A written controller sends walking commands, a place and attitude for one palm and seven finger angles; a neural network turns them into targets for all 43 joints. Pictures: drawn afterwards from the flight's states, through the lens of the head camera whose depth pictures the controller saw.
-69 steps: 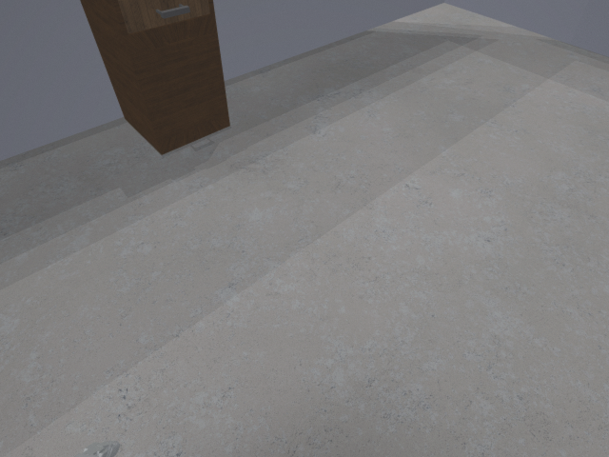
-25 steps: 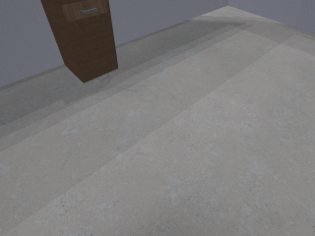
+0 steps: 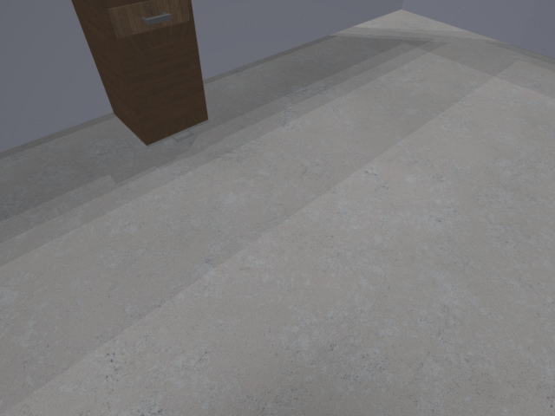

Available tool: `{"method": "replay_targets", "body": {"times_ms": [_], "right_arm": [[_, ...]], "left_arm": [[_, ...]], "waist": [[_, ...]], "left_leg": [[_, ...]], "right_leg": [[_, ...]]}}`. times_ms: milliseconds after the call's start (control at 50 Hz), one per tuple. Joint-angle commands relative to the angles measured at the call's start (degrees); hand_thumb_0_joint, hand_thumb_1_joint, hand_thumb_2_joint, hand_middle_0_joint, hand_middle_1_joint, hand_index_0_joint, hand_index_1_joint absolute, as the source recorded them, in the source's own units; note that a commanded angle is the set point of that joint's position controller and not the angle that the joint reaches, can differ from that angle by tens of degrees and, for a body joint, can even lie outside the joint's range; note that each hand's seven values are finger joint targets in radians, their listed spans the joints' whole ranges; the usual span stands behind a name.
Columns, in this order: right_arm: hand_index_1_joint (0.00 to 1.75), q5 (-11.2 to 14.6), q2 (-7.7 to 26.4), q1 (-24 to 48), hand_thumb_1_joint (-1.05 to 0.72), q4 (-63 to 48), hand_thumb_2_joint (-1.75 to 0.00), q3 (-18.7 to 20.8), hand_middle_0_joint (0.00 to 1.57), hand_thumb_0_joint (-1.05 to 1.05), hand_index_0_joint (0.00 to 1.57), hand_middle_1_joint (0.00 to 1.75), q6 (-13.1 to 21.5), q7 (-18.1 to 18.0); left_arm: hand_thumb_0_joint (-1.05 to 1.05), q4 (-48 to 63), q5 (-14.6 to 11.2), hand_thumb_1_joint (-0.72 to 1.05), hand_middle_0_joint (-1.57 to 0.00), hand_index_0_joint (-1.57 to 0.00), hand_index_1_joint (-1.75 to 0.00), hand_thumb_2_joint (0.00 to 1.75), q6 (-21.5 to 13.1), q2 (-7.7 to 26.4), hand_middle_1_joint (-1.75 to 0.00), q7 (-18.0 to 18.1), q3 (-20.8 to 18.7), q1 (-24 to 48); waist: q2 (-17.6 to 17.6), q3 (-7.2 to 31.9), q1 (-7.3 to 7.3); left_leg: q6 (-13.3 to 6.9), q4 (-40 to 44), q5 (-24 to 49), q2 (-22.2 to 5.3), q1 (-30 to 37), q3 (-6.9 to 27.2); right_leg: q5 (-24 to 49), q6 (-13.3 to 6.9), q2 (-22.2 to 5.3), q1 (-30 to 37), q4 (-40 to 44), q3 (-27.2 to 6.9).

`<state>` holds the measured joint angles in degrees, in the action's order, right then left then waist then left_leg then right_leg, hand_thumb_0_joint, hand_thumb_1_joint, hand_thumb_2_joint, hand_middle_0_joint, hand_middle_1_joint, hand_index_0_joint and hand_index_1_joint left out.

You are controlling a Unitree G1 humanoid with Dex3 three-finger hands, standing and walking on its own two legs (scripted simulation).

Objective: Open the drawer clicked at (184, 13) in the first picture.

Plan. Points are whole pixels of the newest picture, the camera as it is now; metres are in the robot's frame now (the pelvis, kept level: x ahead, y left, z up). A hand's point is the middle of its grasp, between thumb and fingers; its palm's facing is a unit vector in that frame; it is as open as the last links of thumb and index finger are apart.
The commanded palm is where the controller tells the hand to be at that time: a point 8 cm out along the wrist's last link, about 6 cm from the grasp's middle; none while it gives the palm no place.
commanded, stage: look at it before walking up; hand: left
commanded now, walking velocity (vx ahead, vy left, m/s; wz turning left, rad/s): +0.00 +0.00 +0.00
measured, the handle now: (156, 17) +1.76 +0.67 -0.11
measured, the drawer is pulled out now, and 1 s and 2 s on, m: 0.00 0.00 0.00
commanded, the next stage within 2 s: walk to a spot facing it in 0.16 s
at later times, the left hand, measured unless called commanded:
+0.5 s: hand out of the picture +0.04 +0.21 -0.18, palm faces +0.00 -0.97 -0.23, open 7.4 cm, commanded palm none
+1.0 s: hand (197, 313) +0.35 +0.19 -0.20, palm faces -0.07 -0.98 -0.19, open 7.3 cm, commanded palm none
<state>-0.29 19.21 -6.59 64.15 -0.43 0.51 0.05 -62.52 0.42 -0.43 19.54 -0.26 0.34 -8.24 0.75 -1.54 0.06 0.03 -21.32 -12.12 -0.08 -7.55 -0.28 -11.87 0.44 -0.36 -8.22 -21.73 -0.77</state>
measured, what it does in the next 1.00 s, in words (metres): walks ahead: right foot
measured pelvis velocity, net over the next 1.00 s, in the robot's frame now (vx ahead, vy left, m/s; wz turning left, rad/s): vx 0.22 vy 0.00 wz -0.04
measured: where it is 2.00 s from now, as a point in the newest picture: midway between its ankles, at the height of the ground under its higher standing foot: (279, 307)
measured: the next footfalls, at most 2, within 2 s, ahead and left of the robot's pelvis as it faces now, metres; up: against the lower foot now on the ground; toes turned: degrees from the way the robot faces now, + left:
right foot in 1.00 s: +0.37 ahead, -0.10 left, +0.00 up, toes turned -10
left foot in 1.40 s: +0.53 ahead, +0.14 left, +0.00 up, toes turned +10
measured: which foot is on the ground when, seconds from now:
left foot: down 0.00-1.00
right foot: down 0.00-0.64, up 0.66-0.98, down 1.00-1.00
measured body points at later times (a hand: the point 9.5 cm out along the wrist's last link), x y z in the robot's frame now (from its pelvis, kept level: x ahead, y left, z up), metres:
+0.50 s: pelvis +0.03 +0.00 -0.01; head +0.02 +0.01 +0.44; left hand +0.04 +0.26 -0.16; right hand +0.06 -0.26 -0.16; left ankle +0.00 +0.12 -0.75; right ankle +0.00 -0.12 -0.75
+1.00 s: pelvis +0.22 +0.00 -0.03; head +0.27 +0.01 +0.41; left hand +0.35 +0.24 -0.18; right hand +0.03 -0.17 -0.16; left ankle +0.01 +0.11 -0.73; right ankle +0.34 -0.09 -0.75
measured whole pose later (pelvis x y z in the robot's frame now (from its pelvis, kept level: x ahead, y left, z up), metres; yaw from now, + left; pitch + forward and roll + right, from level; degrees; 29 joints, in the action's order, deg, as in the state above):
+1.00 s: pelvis +0.22 +0.00 -0.03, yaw -2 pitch -1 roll -1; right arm -0.6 4.5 -32.9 71.6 0.5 3.4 -1.8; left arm -56.5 1.2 -2.7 12.2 -1.2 -3.2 -5.6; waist 0.0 -6.1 2.5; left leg -0.4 -27.6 -30.2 -2.4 8.5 -6.4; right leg -8.8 -4.7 -0.7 -26.4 -35.0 9.2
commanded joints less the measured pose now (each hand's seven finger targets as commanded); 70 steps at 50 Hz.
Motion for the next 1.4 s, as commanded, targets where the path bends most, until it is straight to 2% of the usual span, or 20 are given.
{"method": "replay_targets", "body": {"times_ms": [0, 240, 360, 520, 560, 580, 600, 620, 660, 780, 840, 920, 960, 980, 1000, 1040, 1120, 1300, 1360, 1380], "right_arm": [[0.3, 0.0, 12.2, 3.1, -0.9, -4.0, -0.9, 2.4, 0.2, 0.0, 0.2, 0.3, 1.4, -0.8], [0.3, -0.1, 12.2, 3.2, -0.9, -3.8, -0.9, 2.4, 0.2, 0.0, 0.2, 0.3, 1.4, -0.7], [0.3, -1.2, 5.0, -3.4, -0.9, -2.6, -0.9, 1.3, 0.2, 0.0, 0.2, 0.3, -0.5, 0.0], [0.3, -0.7, -0.4, -7.1, -0.9, -5.5, -0.9, 2.0, 0.2, 0.0, 0.2, 0.3, 1.7, -0.1], [0.3, -0.5, -2.1, -11.8, -0.9, -3.9, -0.9, 2.0, 0.2, 0.0, 0.2, 0.3, 2.7, -0.2], [0.3, -0.5, -1.4, -18.3, -0.9, -1.4, -0.9, 2.3, 0.2, 0.0, 0.2, 0.3, 3.2, -0.4], [0.3, -1.3, 3.8, -29.0, -0.9, 2.4, -0.9, 3.8, 0.2, 0.0, 0.2, 0.3, 3.9, -1.0], [0.3, -1.5, 2.5, -34.1, -0.9, 4.6, -0.9, 3.4, 0.2, 0.0, 0.2, 0.3, 3.7, -2.0], [0.3, -1.3, -1.0, -30.7, -0.9, 3.2, -0.9, 2.3, 0.2, 0.0, 0.2, 0.3, 3.9, -2.6], [0.3, -0.8, -5.4, -27.4, -0.9, 2.9, -0.9, 1.8, 0.2, 0.0, 0.2, 0.3, 5.4, -3.1], [0.3, -0.7, -4.7, -27.0, -0.9, 3.6, -0.9, 2.0, 0.2, 0.0, 0.2, 0.3, 5.2, -3.1], [0.3, -0.4, -2.0, -25.2, -0.9, 4.1, -0.9, 3.2, 0.2, 0.0, 0.2, 0.3, 4.6, -3.0], [0.3, 0.2, -3.7, -24.2, -0.9, 3.0, -0.9, 3.3, 0.2, 0.0, 0.2, 0.3, 4.5, -2.1], [0.3, 0.9, -8.0, -27.4, -0.9, 1.6, -0.9, 2.8, 0.2, 0.0, 0.2, 0.3, 4.8, -1.7], [0.3, 0.9, -7.3, -23.8, -0.9, -0.3, -0.9, 3.0, 0.2, 0.0, 0.2, 0.3, 4.4, -1.7], [0.3, -0.3, -7.8, -16.5, -0.9, -2.4, -0.9, 3.6, 0.2, 0.0, 0.2, 0.3, 3.7, -0.9], [0.3, -1.3, -10.6, -21.3, -0.9, -1.7, -0.9, 3.4, 0.2, 0.0, 0.2, 0.3, 0.8, -0.2], [0.3, -1.1, -8.1, -5.7, -0.9, -9.0, -0.9, 3.8, 0.2, 0.0, 0.2, 0.3, 2.2, 1.8], [0.3, -1.3, -5.1, -11.9, -0.9, -7.0, -0.9, 4.4, 0.2, 0.0, 0.2, 0.3, 3.1, 1.2], [0.3, -1.9, -0.4, -18.8, -0.9, -5.1, -0.9, 5.5, 0.2, 0.0, 0.2, 0.3, 3.5, 0.5]], "left_arm": [[0.0, 3.8, 0.2, 0.9, -0.2, -0.2, -0.3, 0.9, -1.1, 11.8, -0.3, 1.0, -2.1, 2.6], [0.0, 3.7, 0.2, 0.9, -0.2, -0.2, -0.3, 0.9, -1.1, 12.0, -0.3, 0.9, -2.1, 2.5], [0.0, 2.1, 1.0, 0.9, -0.2, -0.2, -0.3, 0.9, 0.9, 4.7, -0.3, 0.1, -1.4, -5.5], [0.0, 1.8, 0.8, 0.9, -0.2, -0.2, -0.3, 0.9, -1.3, 4.7, -0.3, 0.6, -3.9, -14.4], [0.0, 2.0, 0.8, 0.9, -0.2, -0.2, -0.3, 0.9, -1.7, 3.1, -0.3, 0.7, -4.1, -13.0], [0.0, 2.4, 0.5, 0.9, -0.2, -0.2, -0.3, 0.9, -1.6, 0.8, -0.3, 0.6, -3.9, -11.1], [0.0, 4.2, 0.3, 0.9, -0.2, -0.2, -0.3, 0.9, -1.7, -3.4, -0.3, 0.2, -3.1, -7.7], [0.0, 7.0, 0.6, 0.9, -0.2, -0.2, -0.3, 0.9, -2.5, -3.5, -0.3, 0.8, -2.6, -1.9], [0.0, 6.3, 0.7, 0.9, -0.2, -0.2, -0.3, 0.9, -2.5, -4.6, -0.3, 0.2, -3.2, -1.2], [0.0, 7.8, 0.8, 0.9, -0.2, -0.2, -0.3, 0.9, -0.9, -8.4, -0.3, -1.7, -2.8, 2.1], [0.0, 8.8, 0.3, 0.9, -0.2, -0.2, -0.3, 0.9, -1.1, -9.2, -0.3, -1.8, -2.6, 4.8], [0.0, 5.7, 0.9, 0.9, -0.2, -0.2, -0.3, 0.9, -1.7, -6.3, -0.3, -0.8, -3.5, -7.1], [0.0, 1.6, 1.7, 0.9, -0.2, -0.2, -0.3, 0.9, -2.9, -0.3, -0.3, 0.0, -5.4, -21.1], [0.0, 0.7, 1.4, 0.9, -0.2, -0.2, -0.3, 0.9, -3.2, 5.0, -0.3, 0.8, -6.6, -25.2], [0.0, 1.2, 0.1, 0.9, -0.2, -0.2, -0.3, 0.9, -3.0, 5.8, -0.3, 0.9, -7.0, -23.1], [0.0, 3.5, 0.4, 0.9, -0.2, -0.2, -0.3, 0.9, -3.1, 0.5, -0.3, 1.3, -5.5, -12.9], [0.0, 4.4, 1.2, 0.9, -0.2, -0.2, -0.3, 0.9, -3.9, -3.7, -0.3, 1.6, -4.0, -6.2], [0.0, 2.7, 1.3, 0.9, -0.2, -0.2, -0.3, 0.9, -3.8, -1.1, -0.3, 0.4, -4.6, -11.7], [0.0, 2.9, 0.9, 0.9, -0.2, -0.2, -0.3, 0.9, -3.4, -1.5, -0.3, 0.4, -4.7, -11.9], [0.0, 3.4, 0.6, 0.9, -0.2, -0.2, -0.3, 0.9, -3.4, -4.0, -0.3, 0.1, -4.3, -13.0]], "waist": [[-0.7, 3.0, -0.12], [-1.1, 2.8, -0.2], [-0.2, -5.1, -0.67], [8.7, -5.9, -1.01], [4.5, -4.6, 1.51], [-2.3, -3.1, 4.41], [-19.4, -1.9, 7.94], [-18.5, -6.7, 8.89], [-5.2, -8.4, 5.92], [-8.4, -10.6, 2.23], [-9.1, -9.4, 1.88], [-9.1, -1.0, -4.05], [-2.8, 6.1, -9.93], [10.3, 12.5, -8.87], [8.6, 12.0, -8.24], [0.7, -0.7, -4.41], [1.5, -2.0, 3.1], [3.7, -5.0, -0.37], [-1.5, -2.4, 3.37], [-11.3, 1.7, 6.07]], "left_leg": [[-1.7, 3.4, 8.7, -6.8, 1.0, 5.6], [-1.7, 4.0, 7.6, -6.8, 0.9, 5.9], [-2.0, 3.0, -22.2, -5.3, -8.2, 5.6], [-1.0, -17.1, -13.3, -2.7, -16.7, -3.5], [-1.4, -8.7, -9.9, -3.5, -7.0, -4.1], [-3.1, -2.0, -5.0, -5.5, 4.1, 0.2], [-7.6, 4.0, 5.9, -16.7, 14.9, 17.9], [-9.7, 6.2, 23.3, -22.4, 18.9, 25.2], [-11.9, 3.8, 31.0, -22.4, 16.3, 18.2], [-7.6, 11.0, 24.4, -13.2, 8.7, 2.3], [-7.4, 11.6, 31.5, -12.2, 6.6, -1.8], [-6.2, -5.0, 53.4, -12.9, 10.2, -4.5], [-3.4, -30.8, 33.3, -9.9, -6.3, -4.8], [-1.4, -52.4, -13.3, -1.0, -21.2, -5.4], [-3.2, -61.8, -18.0, -2.0, -23.6, 0.4], [-3.0, -61.9, -9.6, -7.3, -27.0, 2.4], [-0.5, -48.0, -7.2, -10.1, -19.1, 0.0], [0.6, -18.5, -1.4, -7.5, -15.4, -6.8], [0.1, -9.0, -1.5, -5.0, 0.3, -9.2], [-3.1, -2.6, -7.0, -12.1, 11.1, 2.3]], "right_leg": [[8.4, -2.0, -6.5, 0.0, 3.3, -5.2], [6.9, -2.0, -6.7, 0.2, 4.2, -5.4], [-22.3, -2.3, -4.5, -6.7, 3.1, -6.5], [-16.8, -10.4, -15.0, -1.0, 7.1, -19.8], [-5.4, -9.1, -12.2, -4.8, 0.2, -12.7], [-1.1, -6.2, -6.4, -11.6, -10.7, -5.5], [-5.2, -2.2, 1.3, -24.9, -32.2, 5.0], [-19.5, -1.8, 1.5, -36.4, -41.4, 3.2], [-15.3, -2.4, -3.7, -37.7, -47.1, 0.5], [-2.5, -0.9, -4.8, -33.3, -34.7, 7.1], [1.8, -2.0, -2.2, -23.1, -20.9, 10.3], [1.4, -5.4, 2.5, -6.7, -15.4, 11.9], [4.9, -8.8, -5.4, 17.4, -9.6, 2.5], [5.5, -16.0, -23.3, 26.0, -3.8, -24.3], [-2.4, -18.6, -27.6, 20.4, 4.4, -31.7], [-11.2, -15.3, -24.0, 1.6, 8.2, -23.0], [-7.8, -10.3, -17.4, -14.9, 10.7, -5.3], [-8.1, -9.3, -14.9, -8.2, 9.2, -1.8], [-0.2, -6.8, -11.3, -10.5, -2.9, 2.5], [1.3, -4.1, -6.5, -16.7, -18.7, 6.4]]}}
